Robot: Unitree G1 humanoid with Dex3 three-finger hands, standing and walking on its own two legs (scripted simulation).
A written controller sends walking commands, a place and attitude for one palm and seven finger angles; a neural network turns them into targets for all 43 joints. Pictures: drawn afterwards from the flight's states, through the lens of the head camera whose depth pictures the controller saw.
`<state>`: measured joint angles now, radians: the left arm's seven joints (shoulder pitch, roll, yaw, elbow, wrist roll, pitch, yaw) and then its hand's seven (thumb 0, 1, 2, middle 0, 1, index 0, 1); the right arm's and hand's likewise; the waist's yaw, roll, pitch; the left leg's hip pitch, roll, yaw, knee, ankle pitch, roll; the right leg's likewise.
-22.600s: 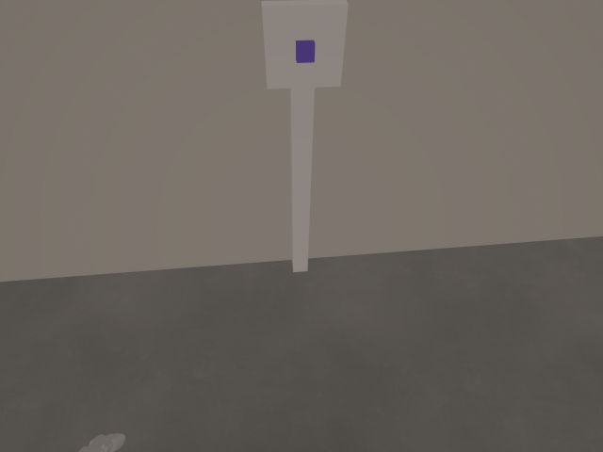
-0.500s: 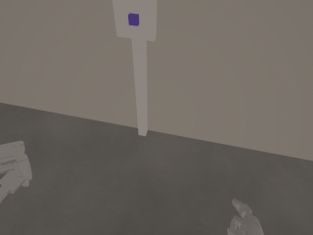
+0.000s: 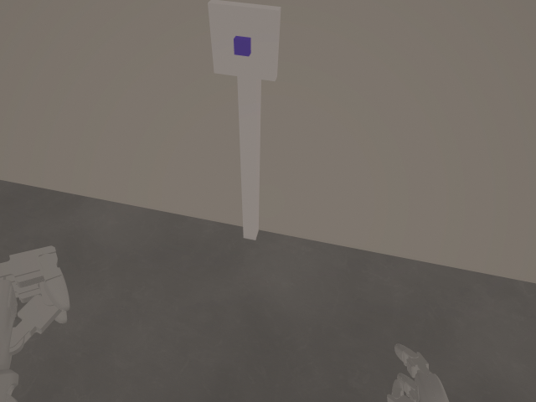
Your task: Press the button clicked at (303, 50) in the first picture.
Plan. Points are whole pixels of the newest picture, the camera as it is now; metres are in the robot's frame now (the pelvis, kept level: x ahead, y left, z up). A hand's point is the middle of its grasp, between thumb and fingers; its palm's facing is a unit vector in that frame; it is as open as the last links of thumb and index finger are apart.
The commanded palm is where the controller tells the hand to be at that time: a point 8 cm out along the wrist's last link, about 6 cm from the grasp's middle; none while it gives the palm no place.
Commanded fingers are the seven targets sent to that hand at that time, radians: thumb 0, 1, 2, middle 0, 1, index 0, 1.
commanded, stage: stop stepping back and stand still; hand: left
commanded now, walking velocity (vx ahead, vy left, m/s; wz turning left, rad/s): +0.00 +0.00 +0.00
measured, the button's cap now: (242, 45) +0.92 +0.13 +0.13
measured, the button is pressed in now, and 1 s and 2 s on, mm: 0 0 0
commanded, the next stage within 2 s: let the arm hang, fingers relaxed in 0.18 s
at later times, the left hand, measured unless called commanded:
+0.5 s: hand out of the picture +0.12 +0.22 -0.13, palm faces -0.02 -0.94 -0.33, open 3.0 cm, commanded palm none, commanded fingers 0.00 0.90 0.90 -0.86 -1.02 -0.86 -1.02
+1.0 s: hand out of the picture +0.01 +0.21 -0.16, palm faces +0.01 -0.95 -0.31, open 6.7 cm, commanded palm none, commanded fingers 0.00 0.90 0.90 -0.20 -0.30 -0.20 -0.30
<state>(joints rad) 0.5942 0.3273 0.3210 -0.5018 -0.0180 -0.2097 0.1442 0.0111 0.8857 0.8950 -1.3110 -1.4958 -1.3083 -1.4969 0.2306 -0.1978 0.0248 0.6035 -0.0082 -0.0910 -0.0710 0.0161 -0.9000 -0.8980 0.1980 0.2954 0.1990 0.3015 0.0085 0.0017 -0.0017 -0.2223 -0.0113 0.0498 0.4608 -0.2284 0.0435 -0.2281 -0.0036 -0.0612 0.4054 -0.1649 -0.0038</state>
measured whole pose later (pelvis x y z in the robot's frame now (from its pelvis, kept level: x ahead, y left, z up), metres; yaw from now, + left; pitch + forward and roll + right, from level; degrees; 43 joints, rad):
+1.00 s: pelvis +0.00 -0.01 +0.00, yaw +0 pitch -2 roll +0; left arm 0.23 0.27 0.01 1.11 0.01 0.01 0.01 0.00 0.90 0.89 -0.32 -0.43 -0.32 -0.43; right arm 0.26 -0.22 0.01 1.09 -0.02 0.02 0.00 0.01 -0.90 -0.90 0.20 0.29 0.20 0.30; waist 0.00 0.03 0.05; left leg -0.18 -0.01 0.04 0.42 -0.20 0.03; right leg -0.21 0.00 -0.07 0.41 -0.17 -0.03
